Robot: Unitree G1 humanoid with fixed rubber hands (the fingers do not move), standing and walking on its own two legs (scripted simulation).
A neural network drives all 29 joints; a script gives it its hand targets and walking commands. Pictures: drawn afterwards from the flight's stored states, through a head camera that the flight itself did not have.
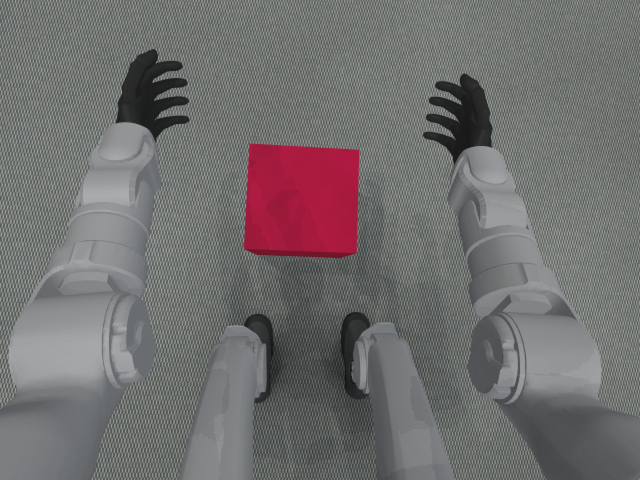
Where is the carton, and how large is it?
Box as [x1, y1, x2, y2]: [244, 143, 358, 257]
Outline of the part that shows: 249,143 244,248 256,254 341,257 355,253 358,150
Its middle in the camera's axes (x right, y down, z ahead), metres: -0.04 -0.06 +0.85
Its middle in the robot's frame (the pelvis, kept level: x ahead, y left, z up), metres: +0.48 +0.01 -0.51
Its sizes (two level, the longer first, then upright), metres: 0.210 0.200 0.250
